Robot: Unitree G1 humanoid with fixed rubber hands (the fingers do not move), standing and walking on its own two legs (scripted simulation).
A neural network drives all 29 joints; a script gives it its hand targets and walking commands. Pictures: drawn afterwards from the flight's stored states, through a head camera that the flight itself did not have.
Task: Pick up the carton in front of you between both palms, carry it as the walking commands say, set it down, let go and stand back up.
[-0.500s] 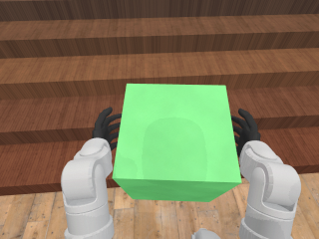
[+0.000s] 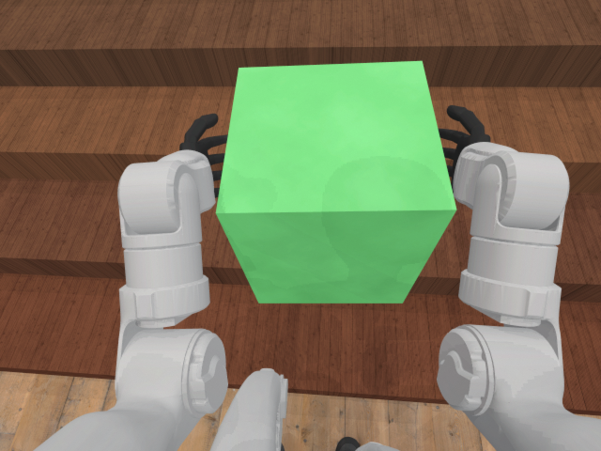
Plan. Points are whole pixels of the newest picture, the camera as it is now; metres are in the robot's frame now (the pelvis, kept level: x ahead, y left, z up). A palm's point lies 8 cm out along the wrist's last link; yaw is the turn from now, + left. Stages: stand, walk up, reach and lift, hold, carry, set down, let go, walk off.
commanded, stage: carry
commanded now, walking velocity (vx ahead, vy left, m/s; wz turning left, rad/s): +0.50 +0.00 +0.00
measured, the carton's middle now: (329, 198) +0.42 +0.02 +0.05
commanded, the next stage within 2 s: none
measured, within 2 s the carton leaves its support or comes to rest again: neither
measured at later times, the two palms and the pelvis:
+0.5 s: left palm out of the picture +0.78 +0.12 +0.24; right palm out of the picture +0.72 -0.17 +0.24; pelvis +0.38 +0.06 +0.13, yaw -4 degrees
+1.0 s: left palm out of the picture +1.04 +0.24 +0.47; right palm out of the picture +1.10 -0.05 +0.47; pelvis +0.68 +0.02 +0.28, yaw +0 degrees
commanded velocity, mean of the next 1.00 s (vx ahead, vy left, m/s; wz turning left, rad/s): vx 0.50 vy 0.00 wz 0.00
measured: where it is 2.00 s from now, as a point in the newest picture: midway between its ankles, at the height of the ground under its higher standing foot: (332, 12)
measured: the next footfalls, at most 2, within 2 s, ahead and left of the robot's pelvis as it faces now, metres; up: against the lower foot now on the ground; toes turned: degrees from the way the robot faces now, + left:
left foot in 0.26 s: +0.43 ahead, +0.10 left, +0.14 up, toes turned +4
right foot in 0.68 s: +0.70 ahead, -0.06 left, +0.28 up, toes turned -7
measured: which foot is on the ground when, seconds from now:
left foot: up 0.00-0.24, down 0.26-0.72, up 0.74-1.00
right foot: down 0.00-0.26, up 0.28-0.66, down 0.68-1.00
